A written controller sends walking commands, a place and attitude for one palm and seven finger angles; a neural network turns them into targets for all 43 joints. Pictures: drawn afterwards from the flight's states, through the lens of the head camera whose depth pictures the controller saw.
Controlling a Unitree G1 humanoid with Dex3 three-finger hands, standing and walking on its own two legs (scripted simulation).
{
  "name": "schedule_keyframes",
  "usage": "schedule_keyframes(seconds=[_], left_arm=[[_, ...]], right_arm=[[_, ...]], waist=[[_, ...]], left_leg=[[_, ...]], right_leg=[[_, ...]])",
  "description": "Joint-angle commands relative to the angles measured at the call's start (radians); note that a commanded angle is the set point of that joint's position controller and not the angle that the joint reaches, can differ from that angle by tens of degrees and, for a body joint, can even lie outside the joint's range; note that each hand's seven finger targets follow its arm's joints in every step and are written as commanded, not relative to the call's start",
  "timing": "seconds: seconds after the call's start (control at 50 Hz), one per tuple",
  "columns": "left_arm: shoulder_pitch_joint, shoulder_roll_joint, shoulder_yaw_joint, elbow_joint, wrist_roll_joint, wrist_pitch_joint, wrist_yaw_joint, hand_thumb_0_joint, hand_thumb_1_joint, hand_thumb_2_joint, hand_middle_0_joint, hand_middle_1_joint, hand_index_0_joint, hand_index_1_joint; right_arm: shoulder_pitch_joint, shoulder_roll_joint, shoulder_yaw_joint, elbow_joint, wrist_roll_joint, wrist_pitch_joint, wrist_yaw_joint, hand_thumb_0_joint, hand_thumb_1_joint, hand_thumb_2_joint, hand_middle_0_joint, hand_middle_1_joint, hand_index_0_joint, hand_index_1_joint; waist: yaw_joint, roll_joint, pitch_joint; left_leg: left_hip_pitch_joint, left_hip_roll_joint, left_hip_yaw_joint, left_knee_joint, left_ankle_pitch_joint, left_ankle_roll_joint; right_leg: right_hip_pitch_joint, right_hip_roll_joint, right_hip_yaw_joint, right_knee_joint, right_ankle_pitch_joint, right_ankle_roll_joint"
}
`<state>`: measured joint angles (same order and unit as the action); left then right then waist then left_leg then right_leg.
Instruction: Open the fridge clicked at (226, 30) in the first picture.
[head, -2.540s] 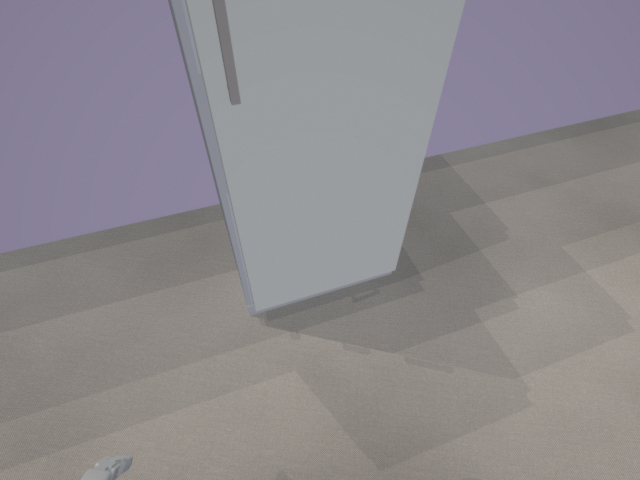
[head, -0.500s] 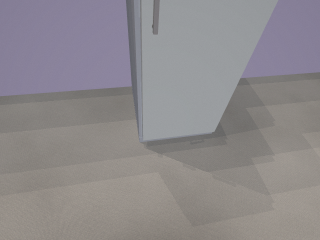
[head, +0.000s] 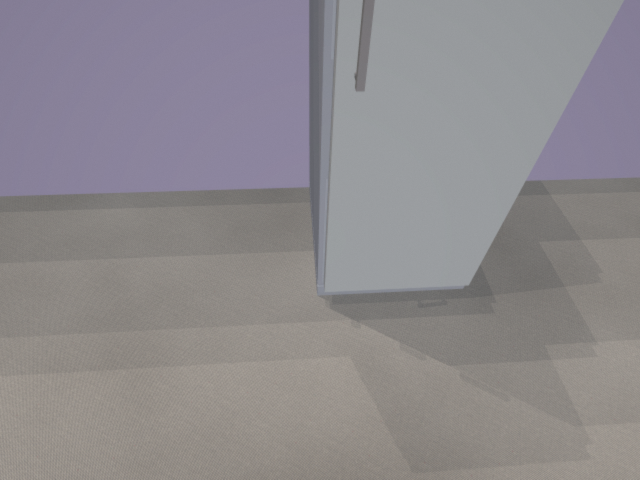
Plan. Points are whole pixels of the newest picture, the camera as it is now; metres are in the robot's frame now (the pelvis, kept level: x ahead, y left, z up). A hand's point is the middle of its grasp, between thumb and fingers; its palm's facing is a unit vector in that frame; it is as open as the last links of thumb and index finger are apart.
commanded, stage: take the last steps up to it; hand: left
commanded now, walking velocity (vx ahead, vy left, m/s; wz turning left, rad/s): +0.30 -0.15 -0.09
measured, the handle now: (366, 8) +0.80 -0.05 +0.24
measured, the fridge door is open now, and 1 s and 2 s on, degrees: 0 0 0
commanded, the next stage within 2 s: come to a stop and stand still in 0.90 s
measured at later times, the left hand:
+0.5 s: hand out of the picture -0.05 +0.10 -0.18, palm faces +0.15 -0.99 -0.08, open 7.4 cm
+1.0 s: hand (283, 327) +0.41 +0.08 -0.18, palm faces -0.12 -0.96 -0.24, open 7.4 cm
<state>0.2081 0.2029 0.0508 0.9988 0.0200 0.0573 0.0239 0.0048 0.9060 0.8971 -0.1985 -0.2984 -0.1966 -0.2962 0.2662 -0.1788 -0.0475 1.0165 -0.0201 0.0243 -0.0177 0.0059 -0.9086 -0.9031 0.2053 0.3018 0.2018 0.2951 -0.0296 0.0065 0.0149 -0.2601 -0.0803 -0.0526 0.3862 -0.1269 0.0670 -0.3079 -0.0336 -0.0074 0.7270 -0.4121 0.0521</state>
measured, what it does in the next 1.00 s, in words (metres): walks ahead: right foot, then left foot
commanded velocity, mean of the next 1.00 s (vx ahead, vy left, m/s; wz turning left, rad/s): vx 0.25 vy -0.14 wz -0.06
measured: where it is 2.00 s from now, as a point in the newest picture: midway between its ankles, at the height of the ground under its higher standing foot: outside the picture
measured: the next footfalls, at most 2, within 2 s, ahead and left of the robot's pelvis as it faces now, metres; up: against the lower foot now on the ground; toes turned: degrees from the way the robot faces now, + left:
right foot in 0.08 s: +0.02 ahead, -0.12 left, +0.00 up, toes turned -1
left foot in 0.52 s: +0.16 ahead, +0.10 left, +0.00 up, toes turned +8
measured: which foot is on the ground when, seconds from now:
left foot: down 0.00-0.08, up 0.10-0.50, down 0.52-0.98, up 1.00-1.00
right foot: up 0.00-0.06, down 0.08-0.52, up 0.54-0.96, down 0.98-1.00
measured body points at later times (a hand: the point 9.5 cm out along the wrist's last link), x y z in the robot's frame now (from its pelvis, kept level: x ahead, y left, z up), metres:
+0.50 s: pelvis +0.09 -0.02 -0.01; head +0.11 +0.00 +0.44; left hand -0.05 +0.15 -0.17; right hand +0.14 -0.25 -0.16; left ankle +0.12 +0.09 -0.74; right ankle -0.02 -0.12 -0.74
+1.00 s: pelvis +0.28 -0.10 -0.03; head +0.32 -0.13 +0.42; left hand +0.42 +0.13 -0.16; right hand +0.14 -0.30 -0.18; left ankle +0.13 +0.08 -0.73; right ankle +0.38 -0.22 -0.75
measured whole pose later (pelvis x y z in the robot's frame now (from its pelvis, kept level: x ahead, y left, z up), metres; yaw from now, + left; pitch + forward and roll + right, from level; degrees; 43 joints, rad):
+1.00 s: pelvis +0.28 -0.10 -0.03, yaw -5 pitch +0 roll +1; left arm 0.10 0.21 0.07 0.99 0.03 -0.03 -0.04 0.00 0.91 0.90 -0.19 -0.30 -0.19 -0.30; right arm 0.45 -0.14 -0.06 1.17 -0.02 -0.03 -0.02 0.01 -0.91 -0.90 0.20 0.30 0.20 0.29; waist -0.05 0.03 0.09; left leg -0.02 0.18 0.16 0.65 -0.51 -0.08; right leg -0.48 -0.06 -0.12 0.64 -0.17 -0.04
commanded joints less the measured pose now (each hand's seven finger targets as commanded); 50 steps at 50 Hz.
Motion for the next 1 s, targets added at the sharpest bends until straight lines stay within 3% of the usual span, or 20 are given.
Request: schedule_keyframes(seconds=[0.0,0.02,0.04,0.06,0.08,0.16,0.2,0.38,0.42,0.46,0.48,0.5,0.52,0.58,0.66,0.84,0.92,0.94,0.96,0.98], left_arm=[[0.166,0.034,-0.004,0.004,0.000,-0.038,0.003,0.000,0.900,0.900,-0.200,-0.300,-0.200,-0.300],[0.211,0.044,-0.002,0.024,0.007,-0.043,0.001,0.000,0.900,0.900,-0.200,-0.300,-0.200,-0.300],[0.245,0.092,0.005,0.033,0.018,-0.053,0.005,0.000,0.900,0.900,-0.200,-0.300,-0.200,-0.300],[0.253,0.150,0.015,0.025,0.024,-0.056,0.009,0.000,0.900,0.900,-0.200,-0.300,-0.200,-0.300],[0.210,0.162,0.013,-0.001,0.009,-0.055,0.011,0.000,0.900,0.900,-0.200,-0.300,-0.200,-0.300],[0.167,0.064,-0.001,0.020,-0.001,-0.097,0.001,0.000,0.900,0.900,-0.200,-0.300,-0.200,-0.300],[0.223,0.039,-0.005,0.039,-0.001,-0.108,-0.001,0.000,0.900,0.900,-0.200,-0.300,-0.200,-0.300],[0.369,0.026,0.002,0.133,0.017,-0.111,0.002,0.000,0.900,0.900,-0.200,-0.300,-0.200,-0.300],[0.358,0.032,0.003,0.143,0.014,-0.105,-0.002,0.000,0.900,0.900,-0.200,-0.300,-0.200,-0.300],[0.316,0.027,0.011,0.145,0.003,-0.103,-0.008,0.000,0.900,0.900,-0.200,-0.300,-0.200,-0.300],[0.339,-0.008,0.009,0.137,-0.004,-0.102,-0.017,0.000,0.900,0.900,-0.200,-0.300,-0.200,-0.300],[0.340,-0.047,-0.001,0.110,-0.007,-0.102,-0.029,0.000,0.900,0.900,-0.200,-0.300,-0.200,-0.300],[0.273,0.008,0.006,0.086,0.009,-0.091,-0.024,0.000,0.900,0.900,-0.200,-0.300,-0.200,-0.300],[0.172,-0.010,0.022,0.079,0.024,-0.073,-0.043,0.000,0.900,0.900,-0.200,-0.300,-0.200,-0.300],[0.206,-0.060,0.020,0.076,0.020,-0.049,-0.057,0.000,0.900,0.900,-0.200,-0.300,-0.200,-0.300],[-0.076,-0.002,0.016,-0.045,0.003,-0.055,-0.070,0.000,0.900,0.900,-0.200,-0.300,-0.200,-0.300],[0.155,0.069,0.037,0.028,0.006,-0.082,-0.060,0.000,0.900,0.900,-0.200,-0.300,-0.200,-0.300],[0.270,0.140,0.054,0.063,0.010,-0.094,-0.051,0.000,0.900,0.900,-0.200,-0.300,-0.200,-0.300],[0.341,0.261,0.083,0.077,0.014,-0.104,-0.036,0.000,0.900,0.900,-0.200,-0.300,-0.200,-0.300],[0.327,0.268,0.074,0.069,-0.009,-0.102,-0.026,0.000,0.900,0.900,-0.200,-0.300,-0.200,-0.300]], right_arm=[[0.021,-0.159,-0.036,-0.029,-0.006,-0.014,-0.009,0.000,-0.900,-0.900,0.200,0.300,0.200,0.300],[0.018,-0.136,-0.034,-0.019,-0.005,-0.013,-0.007,0.000,-0.900,-0.900,0.200,0.300,0.200,0.300],[0.029,-0.091,-0.027,-0.014,0.001,-0.014,-0.003,0.000,-0.900,-0.900,0.200,0.300,0.200,0.300],[0.010,-0.033,-0.011,-0.040,0.007,-0.016,-0.002,0.000,-0.900,-0.900,0.200,0.300,0.200,0.300],[-0.030,-0.085,-0.024,-0.061,-0.010,-0.014,0.005,0.000,-0.900,-0.900,0.200,0.300,0.200,0.300],[0.018,-0.075,-0.036,-0.011,-0.016,-0.015,0.028,0.000,-0.900,-0.900,0.200,0.300,0.200,0.300],[0.004,-0.060,-0.036,-0.010,-0.016,-0.021,0.028,0.000,-0.900,-0.900,0.200,0.300,0.200,0.300],[-0.164,-0.012,-0.023,-0.054,-0.011,-0.053,0.018,0.000,-0.900,-0.900,0.200,0.300,0.200,0.300],[-0.116,-0.005,-0.019,-0.031,-0.006,-0.066,0.011,0.000,-0.900,-0.900,0.200,0.300,0.200,0.300],[0.081,-0.029,-0.026,0.043,-0.007,-0.084,-0.009,0.000,-0.900,-0.900,0.200,0.300,0.200,0.300],[0.211,-0.113,-0.045,0.084,-0.011,-0.092,-0.025,0.000,-0.900,-0.900,0.200,0.300,0.200,0.300],[0.315,-0.220,-0.068,0.108,-0.012,-0.093,-0.034,0.000,-0.900,-0.900,0.200,0.300,0.200,0.300],[0.316,-0.227,-0.063,0.105,-0.007,-0.081,-0.038,0.000,-0.900,-0.900,0.200,0.300,0.200,0.300],[0.154,-0.091,-0.027,0.080,-0.008,-0.093,-0.039,0.000,-0.900,-0.900,0.200,0.300,0.200,0.300],[0.138,-0.065,-0.016,0.071,-0.007,-0.110,-0.037,0.000,-0.900,-0.900,0.200,0.300,0.200,0.300],[0.190,-0.116,-0.028,0.085,-0.018,-0.092,-0.021,0.000,-0.900,-0.900,0.200,0.300,0.200,0.300],[0.146,-0.166,-0.047,0.082,-0.009,-0.080,-0.016,0.000,-0.900,-0.900,0.200,0.300,0.200,0.300],[0.172,-0.139,-0.044,0.086,-0.002,-0.077,-0.006,0.000,-0.900,-0.900,0.200,0.300,0.200,0.300],[0.242,-0.046,-0.022,0.068,0.011,-0.077,-0.001,0.000,-0.900,-0.900,0.200,0.300,0.200,0.300],[0.195,-0.053,-0.013,0.035,0.018,-0.066,-0.008,0.000,-0.900,-0.900,0.200,0.300,0.200,0.300]], waist=[[0.042,0.088,-0.054],[0.058,0.039,-0.027],[0.071,-0.087,-0.011],[0.076,-0.325,0.075],[0.067,-0.264,0.155],[0.000,-0.113,0.186],[0.014,-0.099,0.158],[0.080,-0.131,0.124],[0.061,-0.116,0.082],[-0.027,-0.068,0.002],[-0.073,0.064,-0.096],[-0.088,0.285,-0.143],[-0.092,0.178,-0.104],[-0.022,0.071,0.137],[0.030,0.097,0.115],[-0.014,0.161,0.189],[0.102,0.085,-0.004],[0.150,-0.064,-0.096],[0.156,-0.370,-0.248],[0.146,-0.309,-0.276]], left_leg=[[-0.054,0.237,-0.262,-0.162,-0.372,0.050],[-0.141,0.192,-0.219,-0.134,-0.464,0.015],[-0.257,0.119,-0.140,0.040,-0.478,-0.023],[-0.380,0.012,0.010,0.288,-0.414,-0.063],[-0.377,0.053,0.033,0.435,-0.373,-0.060],[-0.354,0.124,0.069,0.657,-0.167,-0.073],[-0.358,0.141,0.087,0.679,-0.128,-0.085],[-0.317,0.181,0.144,0.395,-0.250,-0.077],[-0.177,0.151,0.188,0.266,-0.223,-0.067],[0.134,0.122,0.210,0.074,-0.087,-0.053],[0.394,0.288,0.002,0.015,-0.104,-0.007],[0.528,0.581,-0.361,-0.082,-0.051,0.094],[0.453,0.642,-0.418,-0.145,-0.096,0.141],[0.128,0.519,-0.183,-0.201,-0.061,0.079],[0.098,0.412,0.084,-0.174,0.121,0.038],[0.120,0.396,0.156,-0.156,0.235,0.033],[0.144,0.360,0.220,0.176,0.421,-0.021],[0.008,0.296,0.248,0.403,0.233,-0.050],[-0.229,0.134,0.247,0.759,-0.440,-0.084],[-0.235,0.137,0.094,0.908,-0.519,-0.055]], right_leg=[[0.199,0.035,-0.038,-0.241,0.069,-0.024],[0.288,0.028,-0.030,-0.338,0.075,-0.033],[0.353,-0.079,0.127,-0.457,-0.083,-0.070],[0.267,-0.271,0.431,-0.629,-0.374,-0.157],[0.104,-0.337,0.469,-0.700,-0.445,-0.202],[0.070,-0.185,0.234,-0.634,-0.128,-0.181],[0.115,-0.158,0.178,-0.605,0.003,-0.188],[0.232,-0.192,0.216,-0.513,0.292,-0.259],[0.219,-0.165,0.178,-0.443,0.395,-0.239],[0.119,-0.083,0.091,-0.213,0.520,-0.186],[-0.053,-0.025,0.045,0.015,0.405,-0.137],[-0.299,0.057,-0.047,0.290,-0.065,-0.082],[-0.332,0.022,0.027,0.439,-0.120,-0.093],[-0.337,-0.069,0.040,0.517,0.071,-0.070],[-0.314,-0.075,-0.007,0.448,0.188,-0.037],[-0.240,-0.068,-0.110,-0.016,0.246,-0.048],[0.137,0.016,-0.164,-0.186,0.281,-0.090],[0.359,-0.034,-0.092,-0.229,0.321,-0.110],[0.567,-0.335,0.319,-0.310,0.428,-0.209],[0.487,-0.384,0.385,-0.390,0.500,-0.246]])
